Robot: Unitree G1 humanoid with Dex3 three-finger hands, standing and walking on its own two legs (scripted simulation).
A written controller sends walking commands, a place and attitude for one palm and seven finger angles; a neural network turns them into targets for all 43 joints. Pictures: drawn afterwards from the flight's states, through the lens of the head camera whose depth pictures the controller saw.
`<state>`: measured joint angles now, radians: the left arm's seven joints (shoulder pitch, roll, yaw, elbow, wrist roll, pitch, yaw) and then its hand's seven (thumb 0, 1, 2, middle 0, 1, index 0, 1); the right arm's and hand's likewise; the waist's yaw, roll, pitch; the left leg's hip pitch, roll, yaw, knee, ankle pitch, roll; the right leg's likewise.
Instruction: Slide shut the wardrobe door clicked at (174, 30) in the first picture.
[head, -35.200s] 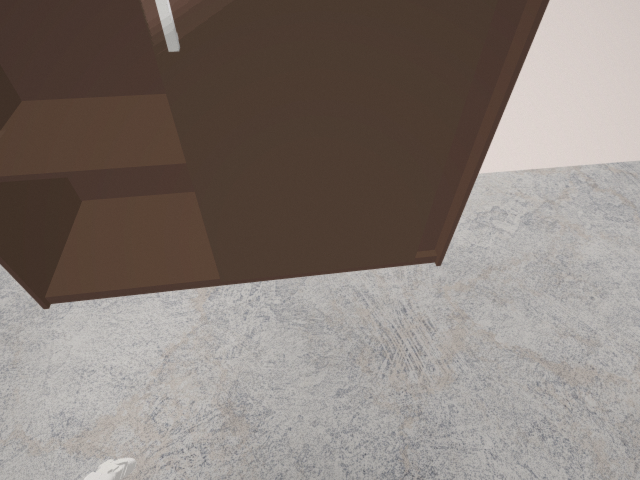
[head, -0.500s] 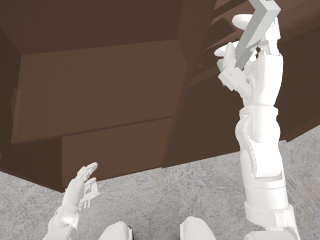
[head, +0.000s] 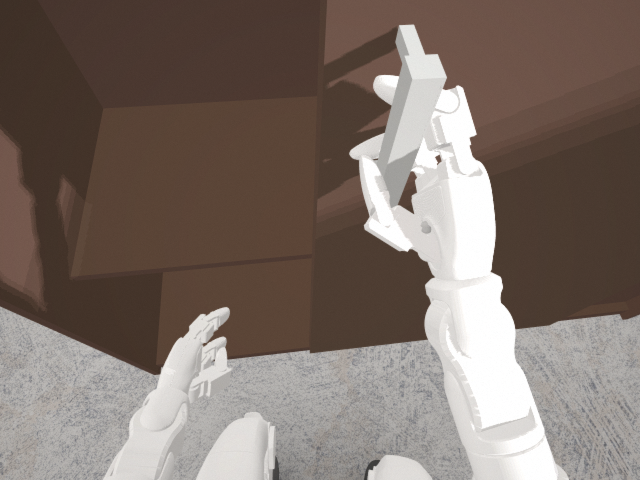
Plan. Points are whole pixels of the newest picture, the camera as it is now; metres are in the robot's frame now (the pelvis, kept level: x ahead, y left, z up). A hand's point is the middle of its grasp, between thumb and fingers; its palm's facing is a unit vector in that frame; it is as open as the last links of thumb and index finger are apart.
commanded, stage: step sideways, sliding the door along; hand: right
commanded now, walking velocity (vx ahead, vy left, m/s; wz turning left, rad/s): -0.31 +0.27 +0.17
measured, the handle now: (392, 136) +0.37 -0.05 +0.22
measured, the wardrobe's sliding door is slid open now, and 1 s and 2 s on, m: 0.44 0.25 0.00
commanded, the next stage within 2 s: none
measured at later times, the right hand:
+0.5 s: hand (251, 216) +0.31 +0.05 +0.20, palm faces -0.03 +1.00 +0.00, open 7.1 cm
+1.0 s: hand (97, 225) +0.30 +0.17 +0.20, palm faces +0.00 +1.00 -0.05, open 6.8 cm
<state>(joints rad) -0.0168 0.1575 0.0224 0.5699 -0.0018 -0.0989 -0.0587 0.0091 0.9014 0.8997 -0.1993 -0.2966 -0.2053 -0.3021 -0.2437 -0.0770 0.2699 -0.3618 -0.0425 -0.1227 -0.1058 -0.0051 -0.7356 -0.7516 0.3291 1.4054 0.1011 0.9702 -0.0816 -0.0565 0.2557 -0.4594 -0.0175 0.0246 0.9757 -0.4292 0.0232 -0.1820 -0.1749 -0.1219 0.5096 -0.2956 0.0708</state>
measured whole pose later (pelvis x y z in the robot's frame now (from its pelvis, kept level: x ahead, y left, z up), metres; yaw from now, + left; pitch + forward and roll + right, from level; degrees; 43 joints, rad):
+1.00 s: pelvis -0.12 +0.25 -0.02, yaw +4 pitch -4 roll +3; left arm 0.03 0.16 0.03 0.64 -0.06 -0.02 -0.04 0.01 0.90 0.90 -0.20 -0.30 -0.20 -0.30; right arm -0.70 -0.12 -0.01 0.20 0.08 -0.09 -0.12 0.00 -0.78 -0.86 0.42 1.40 0.04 1.33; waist -0.09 -0.09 0.26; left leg -0.21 -0.05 0.09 0.62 -0.34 0.03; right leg -0.28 -0.27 0.03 0.70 -0.29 0.07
